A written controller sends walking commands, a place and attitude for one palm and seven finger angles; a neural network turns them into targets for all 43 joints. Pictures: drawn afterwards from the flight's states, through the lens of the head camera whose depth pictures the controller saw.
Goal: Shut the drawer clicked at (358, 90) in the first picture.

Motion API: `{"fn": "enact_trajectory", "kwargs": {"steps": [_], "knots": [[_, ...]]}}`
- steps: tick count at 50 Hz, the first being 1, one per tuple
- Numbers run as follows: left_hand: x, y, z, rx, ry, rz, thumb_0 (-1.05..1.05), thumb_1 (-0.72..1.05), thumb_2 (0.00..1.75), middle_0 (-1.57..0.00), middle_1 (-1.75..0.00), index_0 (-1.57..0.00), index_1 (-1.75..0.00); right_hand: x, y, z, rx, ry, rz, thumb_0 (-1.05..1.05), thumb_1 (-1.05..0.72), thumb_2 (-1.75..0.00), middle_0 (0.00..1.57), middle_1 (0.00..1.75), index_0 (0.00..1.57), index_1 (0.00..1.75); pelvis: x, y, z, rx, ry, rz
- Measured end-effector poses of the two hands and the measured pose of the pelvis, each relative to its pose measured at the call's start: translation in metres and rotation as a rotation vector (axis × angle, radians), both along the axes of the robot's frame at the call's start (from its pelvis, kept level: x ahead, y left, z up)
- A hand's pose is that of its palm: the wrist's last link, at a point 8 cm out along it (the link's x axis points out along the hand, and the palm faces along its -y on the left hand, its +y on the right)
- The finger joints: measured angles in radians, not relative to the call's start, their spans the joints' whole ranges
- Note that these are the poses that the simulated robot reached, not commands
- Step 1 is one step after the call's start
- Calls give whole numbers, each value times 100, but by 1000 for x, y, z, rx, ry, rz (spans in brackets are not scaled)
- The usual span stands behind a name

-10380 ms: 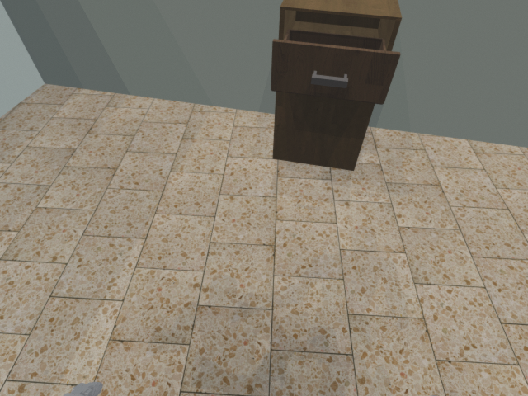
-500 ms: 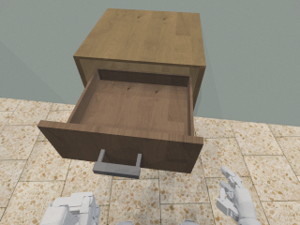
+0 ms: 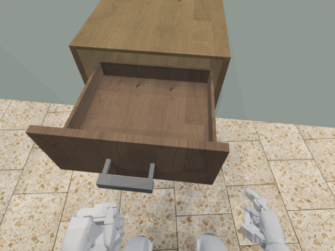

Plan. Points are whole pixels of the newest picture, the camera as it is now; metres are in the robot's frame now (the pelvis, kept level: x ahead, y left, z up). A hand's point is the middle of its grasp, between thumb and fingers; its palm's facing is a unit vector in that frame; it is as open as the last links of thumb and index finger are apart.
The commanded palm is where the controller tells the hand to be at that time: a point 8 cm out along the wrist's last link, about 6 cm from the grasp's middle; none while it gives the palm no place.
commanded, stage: bring the fist close to the handle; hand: left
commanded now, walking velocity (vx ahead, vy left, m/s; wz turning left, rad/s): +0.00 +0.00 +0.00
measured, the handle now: (127, 174) +0.29 +0.11 +0.03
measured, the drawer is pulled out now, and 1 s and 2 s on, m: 0.30 0.30 0.22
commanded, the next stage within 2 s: push the drawer shut in 0.86 s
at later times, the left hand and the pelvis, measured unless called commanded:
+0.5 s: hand (135, 220) +0.19 +0.08 +0.03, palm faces -0.07 -1.00 +0.02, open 3.3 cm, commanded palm +0.16 +0.13 +0.03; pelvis +0.00 -0.01 -0.02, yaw +0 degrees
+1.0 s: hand (135, 218) +0.19 +0.08 +0.04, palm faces -0.06 -1.00 +0.01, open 3.3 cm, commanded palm +0.17 +0.13 +0.03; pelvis +0.00 -0.01 -0.02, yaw +0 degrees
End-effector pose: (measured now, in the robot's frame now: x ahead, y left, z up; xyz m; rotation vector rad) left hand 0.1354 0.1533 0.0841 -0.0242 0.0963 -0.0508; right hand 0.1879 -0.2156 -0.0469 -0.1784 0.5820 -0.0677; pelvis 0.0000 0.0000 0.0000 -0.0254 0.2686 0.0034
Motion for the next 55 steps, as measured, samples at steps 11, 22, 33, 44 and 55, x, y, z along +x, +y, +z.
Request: {"fn": "enact_trajectory", "kwargs": {"steps": [11,22,33,44,55], "knots": [[14,-7,-23,3,-16,-8,1,90,90,-140,-160,-140,-160,2,-4,-17,-13,26,16,1,-90,-90,20,30,21,30,-2,-3,-12,2,40,0],[32,-16,-42,6,-22,-18,1,90,90,-140,-160,-140,-160,3,-7,-30,-15,49,28,1,-90,-90,21,30,21,30,-4,-7,-21,6,71,-2],[39,-18,-44,12,-30,-10,1,90,90,-139,-160,-140,-160,-2,-10,-39,-7,81,23,1,-91,-90,20,30,21,30,-4,-9,-24,9,83,-3],[36,-20,-50,26,-13,-13,1,90,90,-140,-160,-140,-160,-1,-12,-39,-16,82,28,1,-90,-90,21,30,21,30,-5,-11,-24,12,87,-3],[45,-20,-46,20,-36,-30,1,90,90,-140,-160,-140,-160,0,-12,-37,-22,79,29,1,-91,-90,20,30,21,30,-4,-9,-23,7,88,1]]}}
